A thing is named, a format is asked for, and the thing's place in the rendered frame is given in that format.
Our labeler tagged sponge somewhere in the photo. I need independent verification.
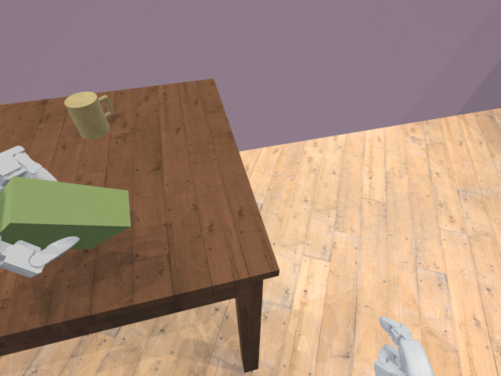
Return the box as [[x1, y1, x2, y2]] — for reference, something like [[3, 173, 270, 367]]
[[0, 176, 131, 250]]

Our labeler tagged robot right hand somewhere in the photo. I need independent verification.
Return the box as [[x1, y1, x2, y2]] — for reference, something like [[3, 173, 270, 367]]
[[373, 316, 434, 376]]

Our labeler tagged table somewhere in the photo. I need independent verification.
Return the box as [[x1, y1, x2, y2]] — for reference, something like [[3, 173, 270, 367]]
[[0, 78, 279, 373]]

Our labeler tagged robot left hand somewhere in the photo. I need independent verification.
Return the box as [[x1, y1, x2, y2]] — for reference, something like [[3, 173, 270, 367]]
[[0, 146, 80, 278]]

